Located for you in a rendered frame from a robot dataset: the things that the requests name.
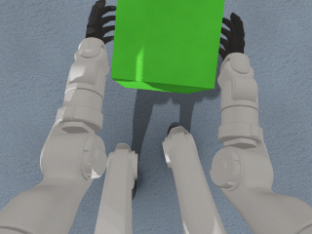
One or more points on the robot shin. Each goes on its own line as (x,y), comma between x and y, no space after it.
(119,146)
(188,136)

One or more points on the left robot forearm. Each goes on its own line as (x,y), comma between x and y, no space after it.
(84,93)

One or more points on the robot left hand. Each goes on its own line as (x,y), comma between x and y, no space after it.
(95,24)

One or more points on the robot right hand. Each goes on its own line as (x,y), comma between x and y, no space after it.
(235,42)

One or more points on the robot left shin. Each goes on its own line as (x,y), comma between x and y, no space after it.
(119,146)

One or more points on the carton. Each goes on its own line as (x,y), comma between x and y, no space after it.
(167,45)

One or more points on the right robot upper arm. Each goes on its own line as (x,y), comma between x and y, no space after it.
(245,178)

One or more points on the right robot forearm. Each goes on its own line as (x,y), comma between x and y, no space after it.
(239,105)

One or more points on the robot right shin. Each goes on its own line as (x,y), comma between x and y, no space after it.
(188,136)

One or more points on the left robot upper arm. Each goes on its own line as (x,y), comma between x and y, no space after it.
(69,163)

